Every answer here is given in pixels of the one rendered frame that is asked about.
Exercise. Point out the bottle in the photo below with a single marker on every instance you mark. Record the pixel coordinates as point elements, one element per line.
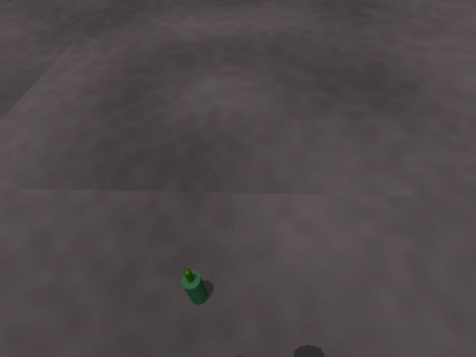
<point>194,286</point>

